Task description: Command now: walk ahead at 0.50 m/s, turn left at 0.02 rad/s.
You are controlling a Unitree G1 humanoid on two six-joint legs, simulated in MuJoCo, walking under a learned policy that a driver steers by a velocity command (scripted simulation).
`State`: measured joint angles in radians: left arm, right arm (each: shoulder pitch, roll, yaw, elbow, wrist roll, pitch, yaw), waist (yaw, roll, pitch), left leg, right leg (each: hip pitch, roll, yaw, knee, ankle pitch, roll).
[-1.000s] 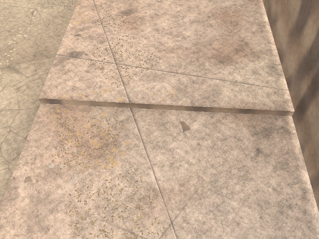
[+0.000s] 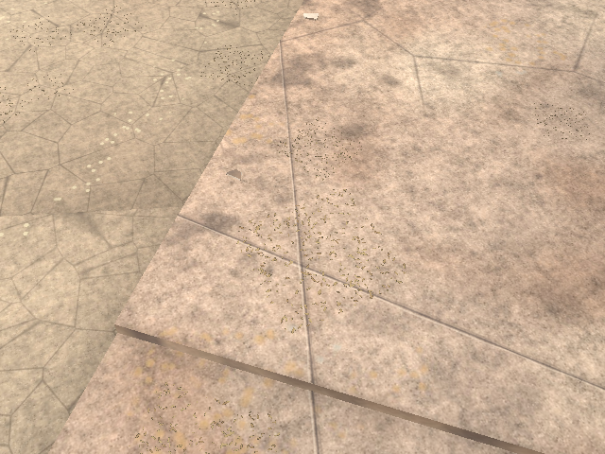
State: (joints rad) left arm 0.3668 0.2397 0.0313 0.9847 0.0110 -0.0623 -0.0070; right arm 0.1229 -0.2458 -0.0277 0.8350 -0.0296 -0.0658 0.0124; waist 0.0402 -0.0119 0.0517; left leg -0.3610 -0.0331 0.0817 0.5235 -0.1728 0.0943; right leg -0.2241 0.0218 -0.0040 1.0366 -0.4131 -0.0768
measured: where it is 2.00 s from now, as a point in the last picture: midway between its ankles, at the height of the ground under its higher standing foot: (354, 440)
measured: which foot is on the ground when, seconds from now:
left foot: down 0.00-0.48, up 0.50-0.92, down 0.94-1.00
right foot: up 0.00-0.46, down 0.48-0.98, up 1.00-1.00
